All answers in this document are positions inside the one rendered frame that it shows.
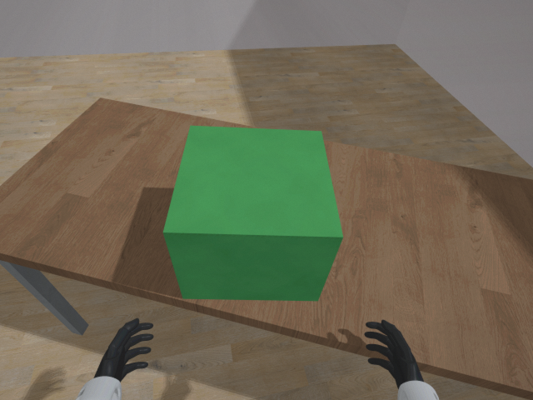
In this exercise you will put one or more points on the table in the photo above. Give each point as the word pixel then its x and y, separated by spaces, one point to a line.
pixel 443 252

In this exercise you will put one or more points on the right robot hand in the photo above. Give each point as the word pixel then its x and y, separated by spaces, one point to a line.
pixel 402 365

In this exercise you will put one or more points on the carton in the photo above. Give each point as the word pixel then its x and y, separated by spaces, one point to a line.
pixel 253 215

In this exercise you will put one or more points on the left robot hand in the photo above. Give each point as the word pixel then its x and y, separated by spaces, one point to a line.
pixel 117 354

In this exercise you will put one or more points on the robot left forearm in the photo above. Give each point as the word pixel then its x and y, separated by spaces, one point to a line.
pixel 101 388

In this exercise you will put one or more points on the robot right forearm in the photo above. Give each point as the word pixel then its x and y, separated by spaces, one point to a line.
pixel 416 390

